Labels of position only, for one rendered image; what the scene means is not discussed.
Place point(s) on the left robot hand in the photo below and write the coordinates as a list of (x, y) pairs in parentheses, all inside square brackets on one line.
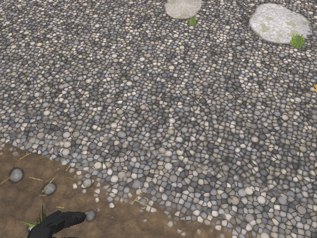
[(56, 222)]

